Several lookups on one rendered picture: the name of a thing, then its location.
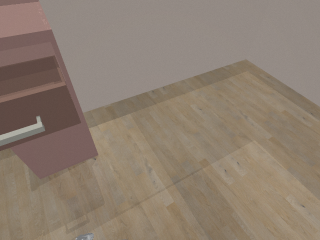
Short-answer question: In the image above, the drawer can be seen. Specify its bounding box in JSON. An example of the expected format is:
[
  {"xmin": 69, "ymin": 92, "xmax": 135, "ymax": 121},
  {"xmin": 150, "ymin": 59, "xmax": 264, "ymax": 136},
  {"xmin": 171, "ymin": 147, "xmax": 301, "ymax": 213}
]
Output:
[{"xmin": 0, "ymin": 55, "xmax": 81, "ymax": 151}]

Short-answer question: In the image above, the cabinet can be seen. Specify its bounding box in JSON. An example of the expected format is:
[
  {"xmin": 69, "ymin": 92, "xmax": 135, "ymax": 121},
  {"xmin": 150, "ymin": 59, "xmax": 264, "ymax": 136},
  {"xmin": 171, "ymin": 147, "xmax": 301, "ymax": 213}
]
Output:
[{"xmin": 0, "ymin": 0, "xmax": 99, "ymax": 179}]

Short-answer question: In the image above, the handle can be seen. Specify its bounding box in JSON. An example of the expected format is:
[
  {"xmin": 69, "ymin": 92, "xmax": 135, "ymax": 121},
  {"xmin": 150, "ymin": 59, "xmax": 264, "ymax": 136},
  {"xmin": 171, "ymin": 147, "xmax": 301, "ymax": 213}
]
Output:
[{"xmin": 0, "ymin": 116, "xmax": 45, "ymax": 146}]

